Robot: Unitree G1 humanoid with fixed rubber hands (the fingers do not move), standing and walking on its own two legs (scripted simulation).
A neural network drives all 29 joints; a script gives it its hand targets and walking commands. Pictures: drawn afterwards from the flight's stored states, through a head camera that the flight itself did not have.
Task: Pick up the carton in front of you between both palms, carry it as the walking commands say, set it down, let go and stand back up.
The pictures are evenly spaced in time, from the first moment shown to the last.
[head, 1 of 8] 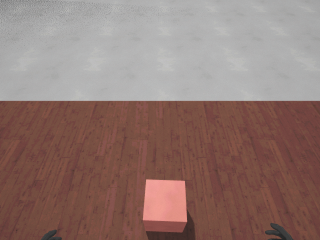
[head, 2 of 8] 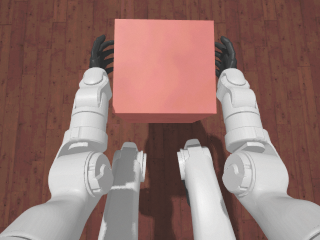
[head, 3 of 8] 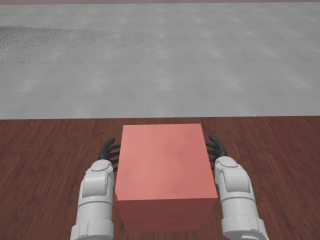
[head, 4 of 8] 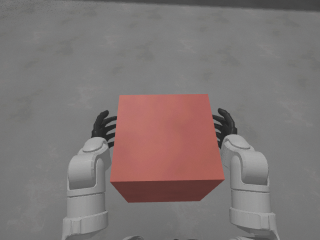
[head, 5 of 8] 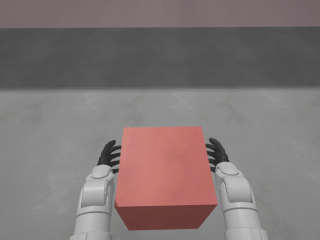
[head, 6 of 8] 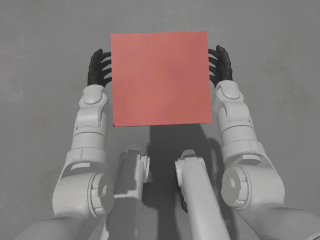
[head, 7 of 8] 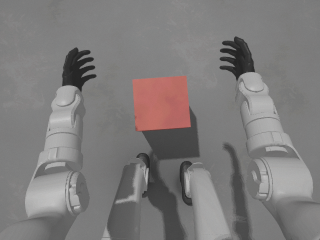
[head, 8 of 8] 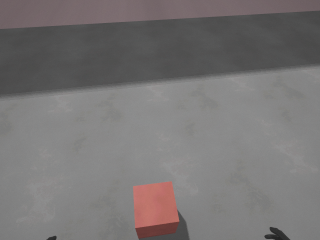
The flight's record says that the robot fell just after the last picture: no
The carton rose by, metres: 0.69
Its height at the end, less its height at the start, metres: -0.13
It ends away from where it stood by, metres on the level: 3.35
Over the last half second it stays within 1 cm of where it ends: yes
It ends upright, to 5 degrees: yes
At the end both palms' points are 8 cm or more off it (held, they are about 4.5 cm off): yes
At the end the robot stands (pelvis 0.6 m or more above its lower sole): yes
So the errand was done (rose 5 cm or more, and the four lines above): yes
